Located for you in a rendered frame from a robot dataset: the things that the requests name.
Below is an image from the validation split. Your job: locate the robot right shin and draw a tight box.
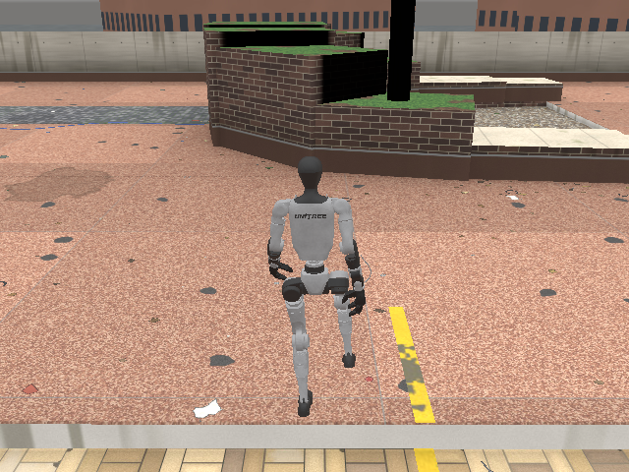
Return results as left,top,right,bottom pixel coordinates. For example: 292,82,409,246
337,298,352,356

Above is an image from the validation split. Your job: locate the robot right upper arm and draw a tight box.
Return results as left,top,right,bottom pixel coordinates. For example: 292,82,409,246
331,198,355,255

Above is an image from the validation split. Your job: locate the robot head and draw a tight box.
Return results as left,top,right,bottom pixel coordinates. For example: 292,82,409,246
294,156,328,204

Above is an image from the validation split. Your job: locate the left robot forearm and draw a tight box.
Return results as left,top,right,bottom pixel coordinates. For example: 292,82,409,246
267,237,281,268

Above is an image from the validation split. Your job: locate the robot left upper arm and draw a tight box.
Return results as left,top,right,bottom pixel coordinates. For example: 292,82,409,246
269,199,291,252

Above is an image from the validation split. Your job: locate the right robot forearm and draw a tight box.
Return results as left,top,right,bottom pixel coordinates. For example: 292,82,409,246
345,239,365,291

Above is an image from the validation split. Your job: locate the left robot hand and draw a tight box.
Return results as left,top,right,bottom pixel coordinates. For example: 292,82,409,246
269,263,293,280

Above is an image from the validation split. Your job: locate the right robot hand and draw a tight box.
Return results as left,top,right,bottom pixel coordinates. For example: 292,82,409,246
342,287,366,317

